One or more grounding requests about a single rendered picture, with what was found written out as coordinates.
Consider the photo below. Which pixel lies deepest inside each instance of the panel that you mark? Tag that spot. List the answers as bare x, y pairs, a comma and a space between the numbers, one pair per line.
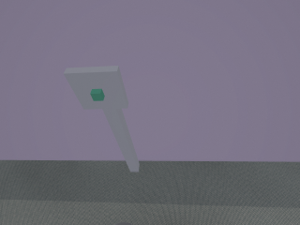
108, 78

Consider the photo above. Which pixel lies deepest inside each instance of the button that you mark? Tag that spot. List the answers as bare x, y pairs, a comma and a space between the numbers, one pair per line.
97, 94

